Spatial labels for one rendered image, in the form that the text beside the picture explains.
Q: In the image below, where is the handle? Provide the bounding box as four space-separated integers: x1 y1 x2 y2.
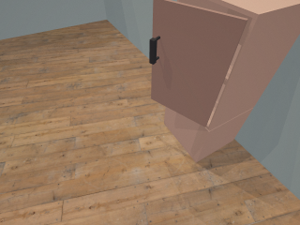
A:
149 36 160 65

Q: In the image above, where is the cupboard door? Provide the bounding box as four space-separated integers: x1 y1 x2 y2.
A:
151 0 248 127

